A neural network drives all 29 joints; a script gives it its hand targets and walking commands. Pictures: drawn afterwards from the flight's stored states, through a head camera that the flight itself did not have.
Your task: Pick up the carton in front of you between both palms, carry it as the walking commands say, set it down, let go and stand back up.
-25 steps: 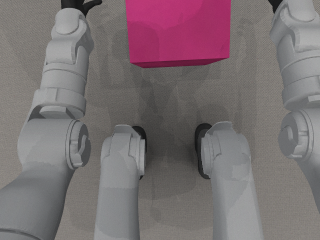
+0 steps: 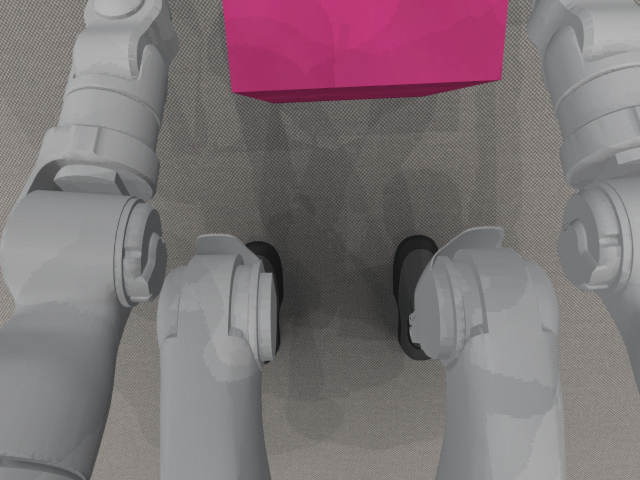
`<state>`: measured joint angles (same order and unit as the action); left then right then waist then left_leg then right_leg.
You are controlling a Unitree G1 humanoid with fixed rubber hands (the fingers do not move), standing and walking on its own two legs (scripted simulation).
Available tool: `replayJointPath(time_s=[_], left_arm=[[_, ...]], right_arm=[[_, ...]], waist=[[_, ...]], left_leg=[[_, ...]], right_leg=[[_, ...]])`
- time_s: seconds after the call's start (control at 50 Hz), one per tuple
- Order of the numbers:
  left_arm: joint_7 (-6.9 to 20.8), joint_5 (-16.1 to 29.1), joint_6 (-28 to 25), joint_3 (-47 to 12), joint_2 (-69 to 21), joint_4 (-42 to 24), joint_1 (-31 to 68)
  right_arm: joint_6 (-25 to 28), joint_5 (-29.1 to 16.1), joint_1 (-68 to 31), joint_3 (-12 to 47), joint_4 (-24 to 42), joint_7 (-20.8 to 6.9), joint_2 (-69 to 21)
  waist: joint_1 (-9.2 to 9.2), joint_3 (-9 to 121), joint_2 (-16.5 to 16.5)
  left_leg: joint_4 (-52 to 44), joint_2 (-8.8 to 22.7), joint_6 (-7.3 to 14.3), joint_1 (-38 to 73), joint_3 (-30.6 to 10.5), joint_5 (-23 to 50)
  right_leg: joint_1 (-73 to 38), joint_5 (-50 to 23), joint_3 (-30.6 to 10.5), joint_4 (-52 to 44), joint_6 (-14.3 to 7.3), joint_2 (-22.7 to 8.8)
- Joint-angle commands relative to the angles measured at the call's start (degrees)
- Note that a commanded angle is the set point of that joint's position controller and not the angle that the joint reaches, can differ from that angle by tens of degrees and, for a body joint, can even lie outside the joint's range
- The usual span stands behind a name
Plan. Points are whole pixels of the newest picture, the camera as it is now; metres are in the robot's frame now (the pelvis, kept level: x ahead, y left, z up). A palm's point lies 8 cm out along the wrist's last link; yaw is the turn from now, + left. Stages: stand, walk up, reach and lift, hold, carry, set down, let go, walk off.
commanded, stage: reach and lift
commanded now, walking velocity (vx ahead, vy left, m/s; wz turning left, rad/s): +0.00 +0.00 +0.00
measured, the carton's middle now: out of the picture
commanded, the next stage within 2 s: none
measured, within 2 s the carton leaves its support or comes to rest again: leaves its support in 0.66 s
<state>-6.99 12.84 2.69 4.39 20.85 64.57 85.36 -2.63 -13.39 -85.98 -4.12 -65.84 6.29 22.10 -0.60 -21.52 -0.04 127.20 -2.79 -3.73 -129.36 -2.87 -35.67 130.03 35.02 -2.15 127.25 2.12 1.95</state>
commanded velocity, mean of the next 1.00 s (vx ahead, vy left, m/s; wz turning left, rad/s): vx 0.00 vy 0.00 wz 0.00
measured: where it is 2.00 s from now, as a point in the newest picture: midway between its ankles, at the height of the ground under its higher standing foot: (338, 319)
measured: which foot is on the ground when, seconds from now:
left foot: down 0.00-1.00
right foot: down 0.00-1.00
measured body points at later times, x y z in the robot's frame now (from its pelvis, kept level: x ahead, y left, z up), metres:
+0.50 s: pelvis -0.01 +0.00 +0.00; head +0.37 +0.00 +0.24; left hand +0.56 +0.14 -0.18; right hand +0.56 -0.17 -0.17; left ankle +0.10 +0.13 -0.33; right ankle +0.10 -0.13 -0.33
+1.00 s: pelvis -0.01 +0.01 +0.08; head +0.27 +0.00 +0.42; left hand +0.52 +0.14 +0.00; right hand +0.51 -0.16 +0.00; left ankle +0.10 +0.14 -0.33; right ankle +0.10 -0.13 -0.33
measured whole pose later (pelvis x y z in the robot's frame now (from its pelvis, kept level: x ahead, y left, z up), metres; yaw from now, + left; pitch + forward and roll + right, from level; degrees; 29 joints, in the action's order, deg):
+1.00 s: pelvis -0.01 +0.01 +0.08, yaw +0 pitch +43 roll +0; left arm -5.1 -10.9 18.9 28.1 2.9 47.5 68.1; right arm -20.0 10.9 -68.0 -26.8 -47.2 3.1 4.5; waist -0.7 4.7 -0.8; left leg 110.6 -6.5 -4.7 -123.0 -4.9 -30.4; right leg 123.4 29.7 -5.1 110.3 4.5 5.8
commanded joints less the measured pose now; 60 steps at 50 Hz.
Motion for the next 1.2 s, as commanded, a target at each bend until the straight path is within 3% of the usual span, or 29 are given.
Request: replayJointPath(time_s=[0.0, 0.14, 0.26, 0.3, 0.34, 0.38, 0.44, 0.5, 0.58, 0.64, 0.68, 0.7, 0.72, 0.8, 0.86, 0.9, 1.02, 1.18], left_arm=[[-0.12, -0.15, -0.84, 0.68, 4.56, -3.78, 11.62], [-0.26, -0.92, -0.84, 0.72, 3.69, -4.56, 15.50], [0.06, -1.38, -0.10, -0.67, -2.75, -3.98, 20.35], [0.73, -3.60, 0.17, 0.25, -6.99, -4.02, 21.27], [5.27, -4.68, 1.15, -3.25, -28.03, -5.03, 28.44], [10.48, -7.21, 3.11, -4.04, -44.18, -5.80, 31.02], [15.25, -9.51, 5.63, -2.59, -54.03, -8.77, 29.92], [16.85, -8.33, 7.03, -4.13, -58.46, -12.17, 29.75], [16.26, -3.96, 7.82, -10.65, -62.91, -20.35, 32.08], [15.15, -0.47, 8.79, -15.53, -68.48, -27.67, 33.07], [14.81, -0.28, 10.11, -17.26, -70.93, -31.43, 32.48], [14.33, -0.63, 10.75, -18.13, -72.39, -32.47, 30.94], [14.07, -1.17, 11.41, -18.26, -73.07, -33.52, 29.68], [14.69, -6.16, 14.07, -14.53, -75.65, -28.18, 22.98], [15.85, -12.27, 15.59, -6.57, -75.71, -19.77, 18.82], [16.36, -15.59, 16.13, -2.18, -75.30, -17.01, 18.36], [16.82, -19.44, 16.25, 2.42, -75.22, -16.00, 19.92], [18.11, -17.34, 18.58, -2.74, -80.89, -20.33, 18.41]], right_arm=[[0.93, 0.69, -11.96, -1.35, 3.87, 0.03, 5.99], [1.04, 1.49, -15.48, -1.69, 4.43, -0.46, 4.89], [0.38, 1.70, -20.35, 0.31, 3.60, -0.94, -1.11], [-0.12, 2.44, -21.76, 0.89, 3.07, -2.14, -7.02], [-1.11, 3.42, -29.14, 4.97, 4.21, -6.59, -28.35], [-3.12, 5.91, -31.76, 5.28, 5.66, -11.75, -44.40], [-5.70, 8.14, -30.02, 3.54, 8.65, -16.36, -54.47], [-6.99, 7.26, -29.21, 4.94, 12.26, -18.07, -58.80], [-7.79, 3.19, -30.94, 11.08, 20.68, -17.48, -62.88], [-8.65, 0.82, -33.89, 15.96, 30.90, -15.82, -65.84], [-10.14, 1.23, -32.63, 17.46, 35.45, -15.30, -67.66], [-10.75, 1.58, -31.69, 18.30, 37.10, -14.61, -70.06], [-11.55, 2.24, -30.25, 18.46, 38.01, -14.31, -70.99], [-14.72, 7.29, -21.94, 14.51, 31.17, -15.07, -74.64], [-16.18, 12.73, -17.77, 7.31, 22.47, -16.44, -75.34], [-16.62, 15.75, -17.50, 3.07, 19.61, -17.10, -75.09], [-16.79, 19.59, -18.95, -1.88, 18.09, -17.86, -74.95], [-18.80, 18.12, -17.30, 2.48, 22.18, -18.88, -79.95]], waist=[[-0.56, 73.29, -0.79], [-0.64, 69.19, -0.85], [-0.78, 67.15, -0.65], [0.56, 65.81, -0.14], [0.38, 64.27, -0.31], [0.26, 61.29, -0.39], [0.15, 58.56, -0.39], [0.06, 62.40, -0.63], [-0.16, 79.23, -0.78], [-1.11, 99.83, -0.30], [-2.10, 110.05, 0.01], [-1.27, 112.81, -0.07], [-1.58, 113.76, 0.35], [-1.14, 97.91, 0.64], [-0.50, 81.31, 0.33], [-0.31, 77.21, 0.19], [-0.13, 79.28, -0.12], [-0.75, 91.45, -0.70]], left_leg=[[-8.86, -0.13, 0.46, 34.04, 5.62, 26.47], [-10.09, -0.27, 0.67, 33.33, 4.97, 22.24], [-11.08, -1.32, 0.54, 33.96, 5.18, 18.64], [-11.37, -1.97, 0.79, 34.54, 5.38, 18.21], [-10.76, -3.13, 1.26, 32.98, 5.74, 18.24], [-9.86, -4.05, 1.81, 30.75, 6.30, 16.93], [-9.07, -4.59, 2.38, 27.44, 7.63, 16.91], [-8.44, -4.67, 2.58, 27.90, 7.90, 20.34], [-7.65, -4.94, 2.65, 35.07, 8.39, 28.02], [-8.12, -5.74, 2.23, 43.49, 8.81, 36.25], [-9.23, -6.25, 1.86, 45.10, 8.93, 38.52], [-10.02, -6.64, 1.61, 46.05, 9.31, 38.73], [-11.03, -6.91, 1.49, 46.54, 9.24, 38.01], [-17.52, -7.52, 1.36, 39.63, 9.42, 26.25], [-22.65, -7.50, 1.68, 32.94, 9.32, 15.37], [-25.65, -7.52, 2.09, 31.46, 9.19, 11.75], [-31.67, -7.57, 2.24, 35.15, 8.91, 9.43], [-37.65, -7.75, 1.68, 45.88, 9.11, 12.38]], right_leg=[[-36.56, -27.31, 4.34, -9.25, 0.56, 0.32], [-31.49, -21.37, 4.58, -10.54, 0.41, 0.21], [-33.15, -18.10, 4.44, -11.50, 0.13, 0.96], [-33.24, -17.19, 4.67, -11.44, 0.13, 1.60], [-32.55, -17.63, 4.46, -11.24, -0.33, 2.93], [-30.88, -16.74, 4.81, -10.53, -0.68, 3.82], [-28.41, -16.79, 5.84, -9.99, -0.90, 4.63], [-29.27, -20.55, 6.09, -9.21, -1.12, 4.77], [-36.90, -28.69, 6.65, -8.29, -0.98, 4.91], [-47.85, -37.85, 7.29, -8.73, -0.62, 5.46], [-53.51, -41.99, 7.42, -9.56, -0.45, 5.89], [-54.07, -41.92, 7.80, -10.26, 0.08, 6.16], [-53.95, -40.69, 8.16, -11.30, 0.33, 6.54], [-43.92, -27.53, 8.76, -18.11, 0.57, 7.03], [-35.46, -16.18, 8.59, -23.09, -0.12, 7.05], [-33.86, -12.33, 8.47, -25.83, -0.52, 7.26], [-36.80, -9.48, 8.13, -31.80, -0.84, 7.51], [-47.92, -12.44, 8.48, -37.74, -0.54, 7.61]])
